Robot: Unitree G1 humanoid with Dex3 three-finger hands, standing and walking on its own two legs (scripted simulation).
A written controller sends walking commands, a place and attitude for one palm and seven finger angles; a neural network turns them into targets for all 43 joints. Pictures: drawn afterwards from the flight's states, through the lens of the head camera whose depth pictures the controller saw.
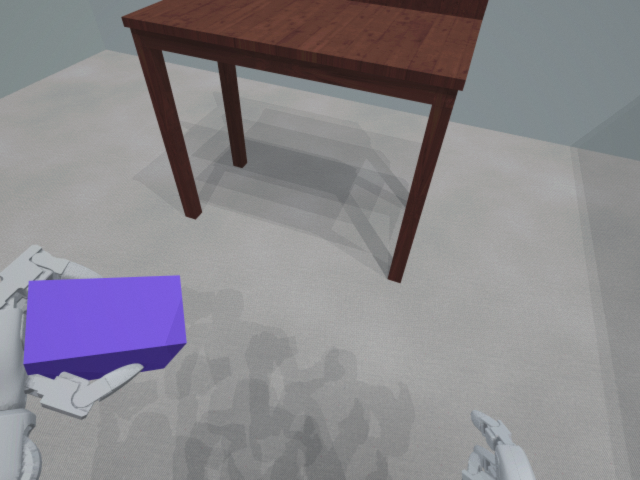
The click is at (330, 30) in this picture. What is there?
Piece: table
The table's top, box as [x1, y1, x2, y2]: [121, 0, 481, 90]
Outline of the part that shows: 121,17 124,26 460,90 462,90 481,23 481,20 348,0 162,0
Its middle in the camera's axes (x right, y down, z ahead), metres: -0.04 -0.70 +1.26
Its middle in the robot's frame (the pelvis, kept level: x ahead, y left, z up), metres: +1.41 +0.13 +0.06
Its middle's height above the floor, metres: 0.83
